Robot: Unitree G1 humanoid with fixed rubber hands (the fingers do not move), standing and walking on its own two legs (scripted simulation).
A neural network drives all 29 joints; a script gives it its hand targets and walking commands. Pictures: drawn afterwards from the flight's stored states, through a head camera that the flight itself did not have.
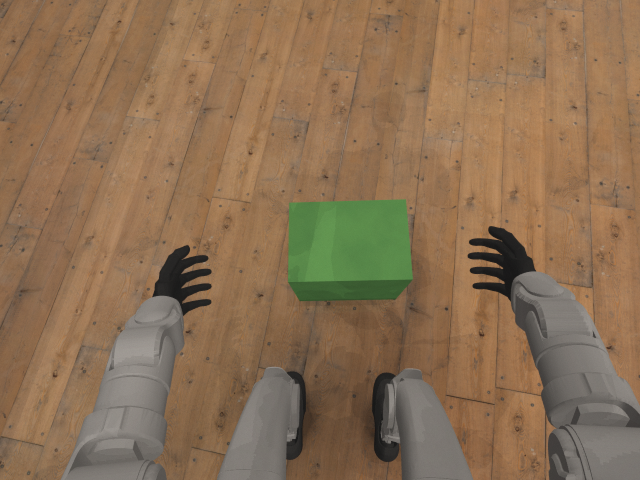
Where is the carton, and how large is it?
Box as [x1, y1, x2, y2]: [288, 199, 412, 300]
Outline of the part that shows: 405,199 289,203 288,282 299,300 395,298 412,279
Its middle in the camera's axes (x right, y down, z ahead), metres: +0.07 +0.05 +0.99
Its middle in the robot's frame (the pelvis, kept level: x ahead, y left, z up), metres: +0.52 -0.01 -0.55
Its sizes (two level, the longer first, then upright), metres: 0.269 0.187 0.268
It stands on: the floor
